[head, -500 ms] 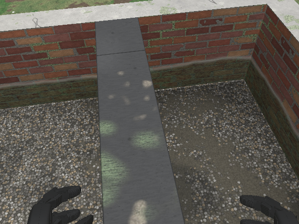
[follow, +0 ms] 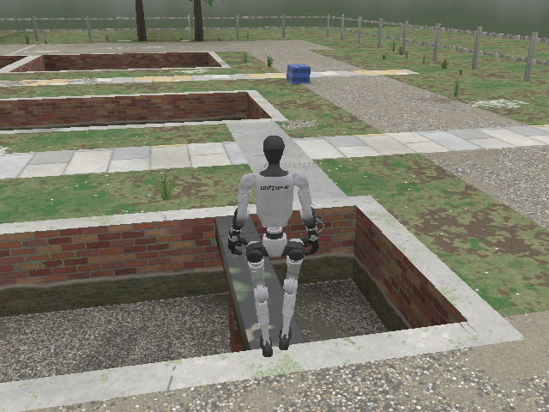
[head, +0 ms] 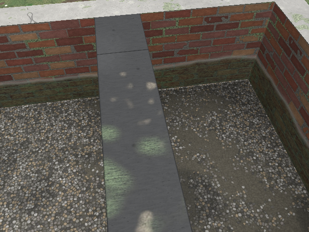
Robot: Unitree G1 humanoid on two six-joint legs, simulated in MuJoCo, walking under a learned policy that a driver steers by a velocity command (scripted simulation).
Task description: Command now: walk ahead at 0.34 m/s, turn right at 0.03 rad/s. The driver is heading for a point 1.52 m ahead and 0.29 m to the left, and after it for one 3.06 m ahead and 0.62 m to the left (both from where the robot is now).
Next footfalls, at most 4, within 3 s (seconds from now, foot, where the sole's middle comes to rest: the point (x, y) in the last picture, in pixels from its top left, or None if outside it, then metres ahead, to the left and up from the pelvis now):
0.10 right None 0.11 -0.06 -0.78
0.52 left None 0.37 0.10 -0.78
0.94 right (156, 203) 0.60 0.05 -0.78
1.44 left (126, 155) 0.84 0.21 -0.78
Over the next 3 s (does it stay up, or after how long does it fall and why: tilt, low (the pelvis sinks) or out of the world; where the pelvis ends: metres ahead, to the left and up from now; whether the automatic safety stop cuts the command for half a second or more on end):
stays up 1.66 0.31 -0.03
